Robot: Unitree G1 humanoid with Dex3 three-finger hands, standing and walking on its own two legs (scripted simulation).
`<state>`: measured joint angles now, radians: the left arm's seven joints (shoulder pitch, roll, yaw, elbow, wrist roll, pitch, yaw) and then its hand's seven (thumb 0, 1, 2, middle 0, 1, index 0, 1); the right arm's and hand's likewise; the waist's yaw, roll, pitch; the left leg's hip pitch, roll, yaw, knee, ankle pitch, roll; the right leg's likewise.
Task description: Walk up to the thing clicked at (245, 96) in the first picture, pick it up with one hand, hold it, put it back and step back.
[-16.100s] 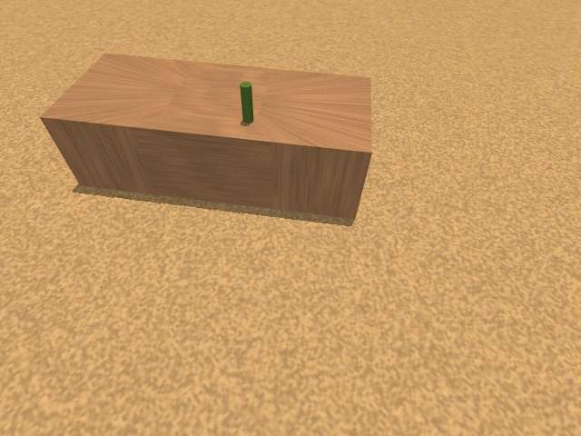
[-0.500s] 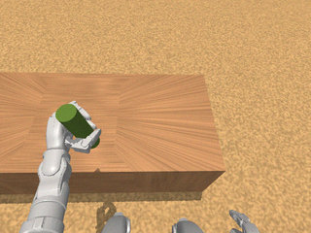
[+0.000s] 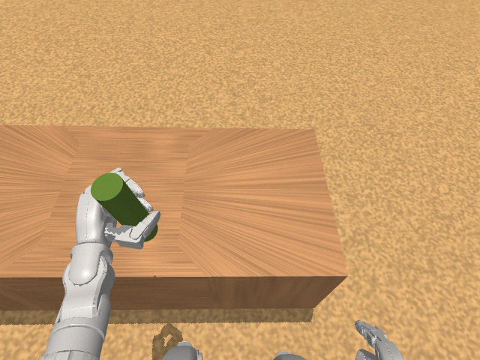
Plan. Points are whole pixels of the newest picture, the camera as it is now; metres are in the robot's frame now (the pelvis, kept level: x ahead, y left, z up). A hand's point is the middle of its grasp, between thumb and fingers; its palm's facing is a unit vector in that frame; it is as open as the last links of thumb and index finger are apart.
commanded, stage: hold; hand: left
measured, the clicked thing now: (129, 211) +0.33 +0.18 +0.06
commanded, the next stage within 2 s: none
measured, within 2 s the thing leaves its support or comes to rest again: neither
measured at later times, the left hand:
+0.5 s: hand (132, 212) +0.33 +0.17 +0.06, palm faces +0.11 -0.99 +0.00, open 7.3 cm
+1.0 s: hand (133, 214) +0.32 +0.17 +0.07, palm faces +0.10 -0.99 +0.01, open 7.3 cm
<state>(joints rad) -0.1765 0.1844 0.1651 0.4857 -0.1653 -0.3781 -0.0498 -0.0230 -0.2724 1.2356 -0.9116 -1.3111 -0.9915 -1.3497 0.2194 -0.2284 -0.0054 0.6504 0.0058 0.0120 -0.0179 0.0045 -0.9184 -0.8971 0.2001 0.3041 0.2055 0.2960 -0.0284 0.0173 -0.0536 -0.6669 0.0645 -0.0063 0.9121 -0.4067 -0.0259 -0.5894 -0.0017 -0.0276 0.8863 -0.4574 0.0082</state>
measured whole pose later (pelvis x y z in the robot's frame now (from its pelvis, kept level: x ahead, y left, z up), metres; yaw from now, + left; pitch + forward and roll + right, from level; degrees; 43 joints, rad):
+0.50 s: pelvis +0.00 +0.00 +0.01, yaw +0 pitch +7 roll -1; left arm -0.12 0.17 0.15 0.43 -0.17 -0.38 -0.05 -0.02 -0.27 1.24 -0.91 -1.32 -0.99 -1.35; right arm 0.22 -0.23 0.00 0.65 0.01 0.02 -0.02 0.01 -0.92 -0.90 0.20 0.30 0.21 0.30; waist -0.02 0.02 -0.04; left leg -0.59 0.06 0.00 0.85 -0.38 -0.03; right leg -0.51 -0.01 -0.03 0.83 -0.44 0.01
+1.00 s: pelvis -0.01 +0.00 +0.01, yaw +0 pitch +6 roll -1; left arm -0.13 0.17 0.14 0.44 -0.17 -0.38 -0.05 -0.02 -0.27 1.24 -0.90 -1.32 -0.98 -1.36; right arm 0.22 -0.23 0.00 0.65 0.01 0.01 -0.01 0.01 -0.92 -0.90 0.20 0.30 0.21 0.30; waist -0.02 0.02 -0.03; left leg -0.56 0.06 0.00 0.83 -0.37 -0.02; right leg -0.49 -0.01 -0.02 0.81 -0.42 0.01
